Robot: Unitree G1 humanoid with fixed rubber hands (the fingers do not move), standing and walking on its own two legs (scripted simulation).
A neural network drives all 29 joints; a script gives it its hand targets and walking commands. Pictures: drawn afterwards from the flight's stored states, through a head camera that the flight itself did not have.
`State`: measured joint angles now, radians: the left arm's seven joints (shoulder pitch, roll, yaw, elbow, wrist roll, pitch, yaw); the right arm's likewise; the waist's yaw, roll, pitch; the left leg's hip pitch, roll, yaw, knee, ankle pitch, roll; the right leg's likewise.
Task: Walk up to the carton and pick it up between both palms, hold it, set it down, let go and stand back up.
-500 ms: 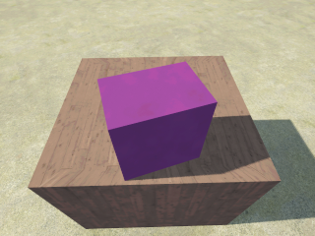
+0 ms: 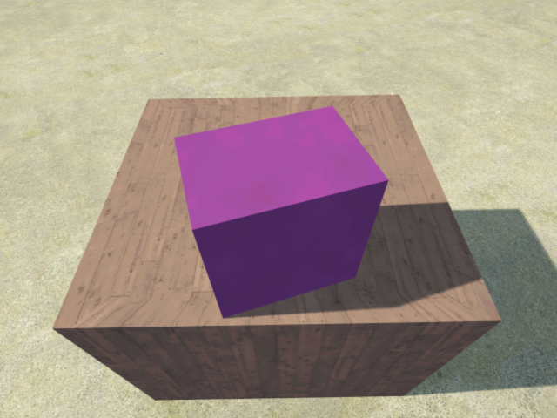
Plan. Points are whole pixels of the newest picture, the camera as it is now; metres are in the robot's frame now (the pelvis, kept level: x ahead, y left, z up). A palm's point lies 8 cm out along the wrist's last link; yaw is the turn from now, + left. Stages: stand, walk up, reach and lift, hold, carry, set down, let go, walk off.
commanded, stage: stand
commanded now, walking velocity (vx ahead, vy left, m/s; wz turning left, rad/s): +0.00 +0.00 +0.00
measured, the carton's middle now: (275, 216) +0.44 +0.03 +0.00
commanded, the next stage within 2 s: none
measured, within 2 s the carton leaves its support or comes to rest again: neither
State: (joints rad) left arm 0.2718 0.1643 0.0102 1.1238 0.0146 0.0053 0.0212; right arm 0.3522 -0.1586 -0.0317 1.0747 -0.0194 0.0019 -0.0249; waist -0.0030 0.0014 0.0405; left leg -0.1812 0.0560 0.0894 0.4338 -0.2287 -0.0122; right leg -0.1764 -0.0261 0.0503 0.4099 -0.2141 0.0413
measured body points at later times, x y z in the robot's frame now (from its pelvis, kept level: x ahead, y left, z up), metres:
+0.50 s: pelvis +0.00 +0.00 +0.00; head +0.02 +0.00 +0.45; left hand -0.01 +0.24 -0.16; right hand -0.02 -0.24 -0.16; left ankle +0.00 +0.12 -0.74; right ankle +0.01 -0.15 -0.74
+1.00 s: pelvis +0.01 +0.00 +0.00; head +0.02 +0.00 +0.45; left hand +0.02 +0.24 -0.16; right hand +0.00 -0.24 -0.15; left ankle +0.00 +0.12 -0.74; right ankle +0.01 -0.15 -0.74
